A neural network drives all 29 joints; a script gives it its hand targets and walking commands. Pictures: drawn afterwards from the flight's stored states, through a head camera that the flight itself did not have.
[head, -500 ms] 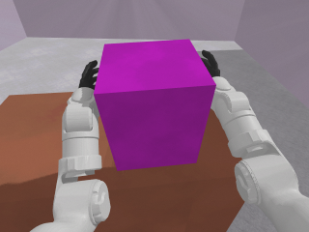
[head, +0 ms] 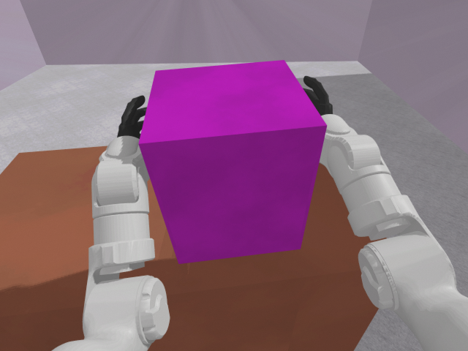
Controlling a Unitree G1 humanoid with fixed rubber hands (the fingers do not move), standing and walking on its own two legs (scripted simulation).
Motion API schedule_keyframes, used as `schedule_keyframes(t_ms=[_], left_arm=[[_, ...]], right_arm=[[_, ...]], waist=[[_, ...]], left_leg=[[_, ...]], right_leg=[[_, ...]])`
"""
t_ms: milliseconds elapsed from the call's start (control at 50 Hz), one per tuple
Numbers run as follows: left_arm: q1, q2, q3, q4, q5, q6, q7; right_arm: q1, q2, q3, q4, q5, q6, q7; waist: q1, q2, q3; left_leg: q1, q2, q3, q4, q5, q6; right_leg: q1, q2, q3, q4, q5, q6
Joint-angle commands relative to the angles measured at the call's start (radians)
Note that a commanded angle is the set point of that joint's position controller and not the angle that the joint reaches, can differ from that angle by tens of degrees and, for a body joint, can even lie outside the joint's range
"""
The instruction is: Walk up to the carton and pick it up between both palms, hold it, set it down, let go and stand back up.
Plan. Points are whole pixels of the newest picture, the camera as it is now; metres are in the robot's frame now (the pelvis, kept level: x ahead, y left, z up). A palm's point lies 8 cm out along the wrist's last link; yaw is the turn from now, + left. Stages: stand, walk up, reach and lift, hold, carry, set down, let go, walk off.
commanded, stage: hold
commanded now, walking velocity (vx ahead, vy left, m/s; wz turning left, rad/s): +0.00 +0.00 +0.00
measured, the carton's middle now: (230, 163) +0.36 +0.00 +0.21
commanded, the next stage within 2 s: set down in 0.58 s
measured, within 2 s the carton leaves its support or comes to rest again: neither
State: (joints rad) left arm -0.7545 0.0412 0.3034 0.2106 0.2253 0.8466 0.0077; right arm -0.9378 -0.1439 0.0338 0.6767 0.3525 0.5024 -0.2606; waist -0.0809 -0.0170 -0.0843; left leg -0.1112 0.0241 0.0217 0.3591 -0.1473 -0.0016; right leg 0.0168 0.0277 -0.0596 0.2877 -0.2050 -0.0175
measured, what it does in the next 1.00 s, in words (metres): stands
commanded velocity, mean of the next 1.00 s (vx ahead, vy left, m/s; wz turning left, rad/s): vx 0.00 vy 0.00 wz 0.00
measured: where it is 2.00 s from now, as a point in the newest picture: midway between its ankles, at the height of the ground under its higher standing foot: outside the picture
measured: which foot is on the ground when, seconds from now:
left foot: down 0.00-1.00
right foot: down 0.00-1.00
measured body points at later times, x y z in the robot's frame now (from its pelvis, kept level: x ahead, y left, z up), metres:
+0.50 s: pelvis -0.01 +0.00 +0.00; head -0.09 +0.01 +0.44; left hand +0.36 +0.16 +0.26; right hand +0.38 -0.15 +0.27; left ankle +0.04 +0.12 -0.75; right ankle -0.02 -0.10 -0.75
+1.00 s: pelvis -0.01 -0.01 +0.00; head -0.07 +0.03 +0.44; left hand +0.38 +0.16 +0.24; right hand +0.39 -0.14 +0.24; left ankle +0.04 +0.12 -0.75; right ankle -0.02 -0.10 -0.75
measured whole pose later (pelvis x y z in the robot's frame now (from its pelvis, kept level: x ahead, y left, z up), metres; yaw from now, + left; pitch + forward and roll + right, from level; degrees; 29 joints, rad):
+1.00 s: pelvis -0.01 -0.01 +0.00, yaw +0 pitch -10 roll +0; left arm -0.80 0.00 0.40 0.34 0.39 0.59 -0.09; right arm -0.89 0.00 -0.21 0.84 0.05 0.17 -0.14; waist -0.07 -0.08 0.01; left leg 0.01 0.01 0.02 0.27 -0.10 0.00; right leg 0.10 0.01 -0.06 0.29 -0.21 -0.03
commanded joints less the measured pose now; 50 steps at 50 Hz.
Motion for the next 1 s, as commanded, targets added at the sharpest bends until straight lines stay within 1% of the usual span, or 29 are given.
schedule_keyframes(t_ms=[0,20,40,60,100,120,160,180,200,280,320,380,440,480,520,540,560,580,640,660,680,720,760,780,800,840,920,940,980], left_arm=[[-0.780,-0.565,-0.454,-0.165,-0.148,-0.072,-0.145],[-0.794,-0.575,-0.450,-0.170,-0.155,-0.075,-0.145],[-0.787,-0.586,-0.464,-0.167,-0.161,-0.073,-0.146],[-0.801,-0.590,-0.488,-0.225,-0.170,-0.080,-0.143],[-0.783,-0.587,-0.490,-0.235,-0.172,-0.074,-0.141],[-0.795,-0.571,-0.484,-0.243,-0.163,-0.074,-0.137],[-0.766,-0.536,-0.445,-0.187,-0.132,-0.066,-0.136],[-0.765,-0.537,-0.452,-0.204,-0.132,-0.068,-0.138],[-0.746,-0.526,-0.420,-0.162,-0.116,-0.061,-0.140],[-0.760,-0.539,-0.402,-0.117,-0.110,-0.058,-0.148],[-0.755,-0.574,-0.418,-0.126,-0.131,-0.059,-0.149],[-0.783,-0.562,-0.409,-0.122,-0.124,-0.064,-0.154],[-0.812,-0.549,-0.404,-0.091,-0.125,-0.076,-0.154],[-0.803,-0.542,-0.379,-0.022,-0.124,-0.077,-0.161],[-0.835,-0.556,-0.392,-0.025,-0.128,-0.089,-0.157],[-0.851,-0.558,-0.406,-0.022,-0.138,-0.092,-0.153],[-0.863,-0.572,-0.416,-0.046,-0.153,-0.102,-0.148],[-0.857,-0.564,-0.444,-0.122,-0.174,-0.124,-0.143],[-0.851,-0.533,-0.398,-0.071,-0.146,-0.156,-0.150],[-0.829,-0.526,-0.369,-0.015,-0.122,-0.159,-0.154],[-0.796,-0.519,-0.340,0.007,-0.093,-0.176,-0.162],[-0.798,-0.483,-0.275,0.091,-0.041,-0.207,-0.185],[-0.778,-0.480,-0.246,0.082,-0.011,-0.244,-0.200],[-0.754,-0.487,-0.234,0.103,0.009,-0.254,-0.204],[-0.744,-0.484,-0.222,0.114,0.025,-0.261,-0.210],[-0.721,-0.477,-0.208,0.115,0.060,-0.277,-0.216],[-0.622,-0.499,-0.220,0.108,0.066,-0.289,-0.214],[-0.592,-0.500,-0.231,0.087,0.066,-0.293,-0.214],[-0.562,-0.499,-0.265,0.042,0.066,-0.298,-0.210]], right_arm=[[-0.689,0.679,0.278,-0.307,0.125,0.012,0.083],[-0.697,0.680,0.285,-0.321,0.131,0.012,0.086],[-0.705,0.673,0.277,-0.334,0.130,0.009,0.083],[-0.708,0.691,0.292,-0.375,0.141,0.001,0.084],[-0.705,0.693,0.317,-0.407,0.154,0.003,0.076],[-0.690,0.691,0.307,-0.386,0.157,0.009,0.075],[-0.655,0.677,0.298,-0.317,0.140,0.024,0.079],[-0.654,0.684,0.304,-0.335,0.140,0.018,0.082],[-0.647,0.671,0.295,-0.312,0.118,0.023,0.084],[-0.688,0.678,0.280,-0.292,0.109,0.017,0.092],[-0.744,0.686,0.305,-0.364,0.123,0.002,0.090],[-0.748,0.693,0.292,-0.333,0.127,0.000,0.086],[-0.721,0.693,0.260,-0.267,0.101,0.009,0.086],[-0.733,0.693,0.237,-0.253,0.074,0.007,0.085],[-0.754,0.700,0.227,-0.252,0.074,0.004,0.089],[-0.761,0.686,0.218,-0.235,0.071,0.002,0.092],[-0.775,0.699,0.228,-0.256,0.077,-0.004,0.098],[-0.779,0.702,0.227,-0.341,0.087,-0.037,0.101],[-0.784,0.702,0.209,-0.304,0.056,-0.078,0.102],[-0.770,0.690,0.194,-0.235,0.033,-0.082,0.107],[-0.764,0.676,0.167,-0.233,0.013,-0.112,0.115],[-0.741,0.638,0.099,-0.128,-0.078,-0.161,0.136],[-0.717,0.615,0.051,-0.115,-0.131,-0.224,0.158],[-0.708,0.599,0.029,-0.101,-0.167,-0.255,0.168],[-0.686,0.580,-0.007,-0.055,-0.200,-0.277,0.176],[-0.656,0.569,-0.042,-0.019,-0.248,-0.327,0.195],[-0.609,0.530,-0.045,-0.054,-0.282,-0.413,0.208],[-0.593,0.519,-0.039,-0.069,-0.285,-0.430,0.207],[-0.582,0.528,0.004,-0.127,-0.274,-0.462,0.207]], waist=[[-0.038,0.050,-0.335],[-0.028,0.054,-0.313],[-0.042,0.072,-0.328],[-0.039,0.075,-0.380],[-0.034,0.069,-0.392],[-0.039,0.082,-0.357],[-0.019,0.067,-0.286],[-0.020,0.065,-0.315],[-0.006,0.034,-0.266],[0.013,0.037,-0.246],[0.008,0.017,-0.306],[-0.001,0.020,-0.303],[-0.013,0.029,-0.243],[-0.019,-0.002,-0.242],[-0.015,0.019,-0.256],[-0.023,0.053,-0.265],[-0.020,0.040,-0.299],[-0.035,0.047,-0.354],[-0.023,0.012,-0.335],[-0.017,0.021,-0.295],[-0.001,0.031,-0.242],[0.004,0.017,-0.210],[0.000,0.031,-0.206],[0.008,0.047,-0.193],[-0.003,0.057,-0.159],[-0.003,0.042,-0.138],[-0.002,0.035,-0.123],[-0.004,0.014,-0.131],[0.000,0.026,-0.178]], left_leg=[[0.258,-0.048,-0.035,0.003,0.260,-0.033],[0.250,-0.048,-0.028,0.005,0.259,-0.037],[0.252,-0.047,-0.035,0.006,0.277,-0.042],[0.268,-0.049,-0.037,0.025,0.325,-0.044],[0.284,-0.054,-0.034,0.038,0.369,-0.048],[0.280,-0.055,-0.039,0.036,0.351,-0.049],[0.249,-0.056,-0.029,0.003,0.277,-0.038],[0.244,-0.058,-0.025,0.002,0.259,-0.030],[0.229,-0.055,-0.026,-0.023,0.202,-0.021],[0.220,-0.049,-0.015,-0.030,0.187,-0.019],[0.229,-0.052,-0.015,-0.009,0.238,-0.012],[0.246,-0.053,-0.012,-0.002,0.239,-0.019],[0.202,-0.053,-0.015,-0.029,0.143,-0.005],[0.163,-0.050,-0.022,-0.049,0.077,0.007],[0.179,-0.050,-0.020,-0.047,0.067,0.001],[0.178,-0.046,-0.027,-0.047,0.065,-0.002],[0.186,-0.045,-0.029,-0.036,0.084,-0.006],[0.244,-0.051,-0.029,-0.020,0.143,-0.011],[0.253,-0.060,-0.025,-0.017,0.147,0.006],[0.264,-0.054,-0.024,-0.039,0.118,0.006],[0.231,-0.055,-0.015,-0.054,0.081,0.013],[0.240,-0.047,0.000,-0.087,-0.005,0.026],[0.258,-0.041,0.010,-0.101,0.004,0.023],[0.260,-0.035,0.015,-0.108,0.002,0.017],[0.266,-0.032,0.017,-0.117,0.008,0.018],[0.292,-0.027,0.030,-0.129,-0.016,0.012],[0.315,-0.028,0.043,-0.109,0.129,0.006],[0.328,-0.023,0.048,-0.098,0.161,-0.003],[0.364,-0.034,0.057,-0.075,0.244,-0.002]], right_leg=[[-0.064,0.038,0.035,-0.042,0.299,0.095],[-0.076,0.042,0.030,-0.041,0.287,0.097],[-0.078,0.038,0.036,-0.041,0.301,0.087],[-0.057,0.040,0.034,-0.028,0.353,0.092],[-0.045,0.043,0.026,-0.022,0.411,0.100],[-0.044,0.040,0.034,-0.024,0.393,0.100],[-0.064,0.039,0.025,-0.036,0.332,0.103],[-0.051,0.031,0.034,-0.033,0.332,0.109],[-0.066,0.035,0.027,-0.044,0.277,0.110],[-0.075,0.035,0.025,-0.053,0.223,0.100],[-0.068,0.037,0.031,-0.045,0.287,0.102],[-0.081,0.042,0.025,-0.043,0.293,0.101],[-0.089,0.034,0.033,-0.059,0.210,0.098],[-0.099,0.020,0.039,-0.067,0.153,0.096],[-0.118,0.024,0.035,-0.064,0.125,0.091],[-0.124,0.021,0.041,-0.064,0.109,0.083],[-0.124,0.025,0.035,-0.057,0.128,0.086],[-0.107,0.026,0.026,-0.050,0.185,0.080],[-0.102,0.016,0.019,-0.059,0.203,0.092],[-0.120,0.013,0.013,-0.068,0.159,0.088],[-0.116,0.007,0.013,-0.075,0.118,0.086],[-0.129,-0.004,0.001,-0.095,-0.003,0.076],[-0.119,-0.002,-0.014,-0.090,0.001,0.079],[-0.101,0.001,-0.021,-0.093,-0.004,0.071],[-0.097,-0.002,-0.024,-0.095,-0.009,0.060],[-0.110,0.002,-0.052,-0.097,-0.046,0.059],[-0.072,0.001,-0.066,-0.097,0.048,0.056],[-0.050,0.005,-0.072,-0.095,0.076,0.056],[-0.034,0.002,-0.073,-0.086,0.155,0.064]])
